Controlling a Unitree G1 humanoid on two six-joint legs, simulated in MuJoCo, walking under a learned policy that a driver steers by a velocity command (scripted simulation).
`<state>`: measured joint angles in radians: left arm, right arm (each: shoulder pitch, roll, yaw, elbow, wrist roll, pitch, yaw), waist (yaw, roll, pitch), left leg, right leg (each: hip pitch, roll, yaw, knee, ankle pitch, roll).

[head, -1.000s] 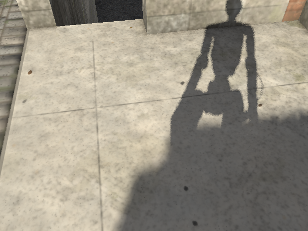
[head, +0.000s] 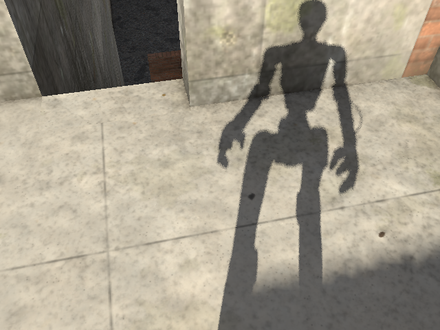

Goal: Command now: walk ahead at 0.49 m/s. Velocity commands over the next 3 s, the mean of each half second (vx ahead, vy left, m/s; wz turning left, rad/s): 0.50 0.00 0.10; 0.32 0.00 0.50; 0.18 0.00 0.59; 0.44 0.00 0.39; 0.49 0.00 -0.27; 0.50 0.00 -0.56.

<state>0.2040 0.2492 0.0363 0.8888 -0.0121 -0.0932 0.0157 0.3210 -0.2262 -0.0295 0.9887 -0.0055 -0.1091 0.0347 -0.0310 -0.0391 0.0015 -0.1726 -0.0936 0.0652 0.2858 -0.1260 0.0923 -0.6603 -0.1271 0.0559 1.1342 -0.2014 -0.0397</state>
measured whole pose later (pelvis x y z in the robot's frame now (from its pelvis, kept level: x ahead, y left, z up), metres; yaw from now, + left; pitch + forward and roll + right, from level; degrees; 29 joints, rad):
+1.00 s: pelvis +0.48 -0.01 -0.02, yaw +21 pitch +3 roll -1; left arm 0.12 0.28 0.06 0.80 0.01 -0.06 0.04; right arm 0.16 -0.28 -0.08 0.74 0.00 -0.03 0.02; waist -0.01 -0.02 0.06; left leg -0.44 -0.11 -0.02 0.49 -0.09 0.11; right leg -0.53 -0.03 0.05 1.25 -0.46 0.04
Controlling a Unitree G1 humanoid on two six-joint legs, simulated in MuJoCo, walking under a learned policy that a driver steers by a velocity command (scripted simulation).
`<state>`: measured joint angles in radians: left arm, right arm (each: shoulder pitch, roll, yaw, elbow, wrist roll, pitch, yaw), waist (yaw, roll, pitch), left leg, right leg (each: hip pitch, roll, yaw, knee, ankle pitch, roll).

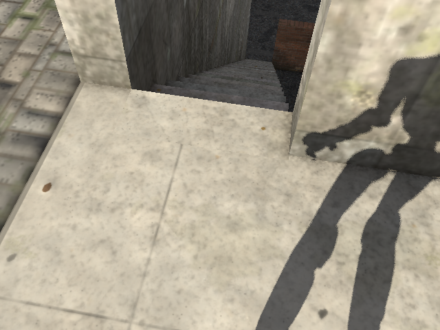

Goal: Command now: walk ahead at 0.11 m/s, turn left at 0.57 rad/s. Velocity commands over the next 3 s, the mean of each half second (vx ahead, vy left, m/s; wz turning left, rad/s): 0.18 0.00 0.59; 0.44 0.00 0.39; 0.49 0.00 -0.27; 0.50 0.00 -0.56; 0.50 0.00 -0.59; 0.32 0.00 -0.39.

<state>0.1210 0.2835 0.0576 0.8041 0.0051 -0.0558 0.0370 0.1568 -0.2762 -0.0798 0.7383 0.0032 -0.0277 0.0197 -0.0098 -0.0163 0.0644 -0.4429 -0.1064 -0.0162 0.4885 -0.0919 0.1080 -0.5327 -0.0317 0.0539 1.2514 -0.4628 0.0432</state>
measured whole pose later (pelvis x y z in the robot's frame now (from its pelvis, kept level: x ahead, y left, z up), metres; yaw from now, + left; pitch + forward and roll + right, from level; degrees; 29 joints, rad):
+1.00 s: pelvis +0.28 +0.11 +0.01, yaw +29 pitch +3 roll +0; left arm 0.32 0.30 0.05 0.81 -0.02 -0.10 0.00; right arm 0.20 -0.26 -0.06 0.68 0.01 -0.06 0.03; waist 0.02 -0.03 0.02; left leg -0.33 -0.05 0.03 0.49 -0.20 0.06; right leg -0.46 -0.11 0.01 1.20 -0.36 -0.01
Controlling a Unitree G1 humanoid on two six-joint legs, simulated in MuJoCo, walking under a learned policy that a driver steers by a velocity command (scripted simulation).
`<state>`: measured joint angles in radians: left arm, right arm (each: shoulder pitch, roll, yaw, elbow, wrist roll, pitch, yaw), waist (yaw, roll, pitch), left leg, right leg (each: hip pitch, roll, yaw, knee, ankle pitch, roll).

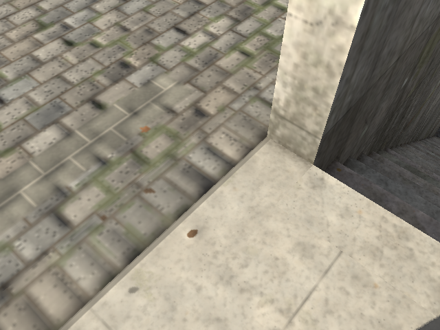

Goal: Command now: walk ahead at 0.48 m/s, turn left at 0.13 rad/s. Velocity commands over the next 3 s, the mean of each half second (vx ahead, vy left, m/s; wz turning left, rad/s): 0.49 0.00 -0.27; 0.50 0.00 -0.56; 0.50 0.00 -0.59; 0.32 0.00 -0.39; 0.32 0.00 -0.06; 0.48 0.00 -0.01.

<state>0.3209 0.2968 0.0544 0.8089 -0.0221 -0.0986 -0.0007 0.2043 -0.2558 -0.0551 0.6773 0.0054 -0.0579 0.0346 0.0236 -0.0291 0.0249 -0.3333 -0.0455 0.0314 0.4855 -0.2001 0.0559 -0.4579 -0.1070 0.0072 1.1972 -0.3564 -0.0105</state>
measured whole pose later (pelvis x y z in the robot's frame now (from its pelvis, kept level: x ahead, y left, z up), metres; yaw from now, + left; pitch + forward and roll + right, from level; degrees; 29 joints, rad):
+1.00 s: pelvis +0.57 -0.08 +0.00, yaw -29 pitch +2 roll +1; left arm 0.29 0.27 0.04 0.76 0.07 -0.10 -0.07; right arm 0.23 -0.24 0.01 0.76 -0.03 -0.11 0.01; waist 0.00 -0.02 0.00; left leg -0.32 0.00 0.06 0.50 -0.22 0.02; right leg -0.44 0.07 0.12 1.20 -0.42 -0.03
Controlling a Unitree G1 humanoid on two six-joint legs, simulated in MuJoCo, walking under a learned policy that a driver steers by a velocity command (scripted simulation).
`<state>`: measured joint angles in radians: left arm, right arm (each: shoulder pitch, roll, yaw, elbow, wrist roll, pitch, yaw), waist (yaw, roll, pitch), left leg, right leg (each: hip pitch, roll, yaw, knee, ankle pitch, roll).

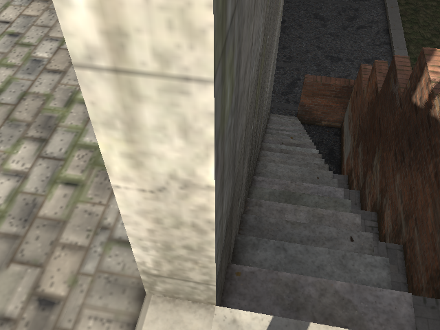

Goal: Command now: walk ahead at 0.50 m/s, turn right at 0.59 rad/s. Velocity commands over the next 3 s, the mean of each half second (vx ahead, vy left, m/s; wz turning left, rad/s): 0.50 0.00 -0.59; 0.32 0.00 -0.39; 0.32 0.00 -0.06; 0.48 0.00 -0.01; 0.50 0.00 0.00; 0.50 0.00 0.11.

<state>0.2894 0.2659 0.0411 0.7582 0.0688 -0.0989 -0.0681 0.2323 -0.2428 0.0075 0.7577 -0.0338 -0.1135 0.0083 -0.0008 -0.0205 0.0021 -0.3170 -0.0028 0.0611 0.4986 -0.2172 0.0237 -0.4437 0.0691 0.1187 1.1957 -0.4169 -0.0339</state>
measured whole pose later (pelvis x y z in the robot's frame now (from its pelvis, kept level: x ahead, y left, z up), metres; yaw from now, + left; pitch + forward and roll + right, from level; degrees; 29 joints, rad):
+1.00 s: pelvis +0.36 -0.16 -0.03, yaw -30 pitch +2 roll +4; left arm 0.43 0.25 0.03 0.75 -0.03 0.05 -0.05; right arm 0.34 -0.23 -0.02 0.86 0.03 0.02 0.04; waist -0.01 -0.05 0.04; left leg -0.36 0.04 0.10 0.70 -0.37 -0.05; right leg -0.54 -0.02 0.11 0.82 -0.26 0.05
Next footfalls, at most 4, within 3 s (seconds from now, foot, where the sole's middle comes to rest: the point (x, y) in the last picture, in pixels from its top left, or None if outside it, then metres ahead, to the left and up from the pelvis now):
0.42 right None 0.31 -0.19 -0.77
0.74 left None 0.47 -0.04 -0.77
0.98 right None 0.40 -0.32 -0.77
1.34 left None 0.46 -0.12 -0.77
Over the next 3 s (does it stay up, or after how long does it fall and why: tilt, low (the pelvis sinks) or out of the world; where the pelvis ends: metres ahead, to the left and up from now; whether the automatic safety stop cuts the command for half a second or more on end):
stays up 0.96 -0.40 -0.54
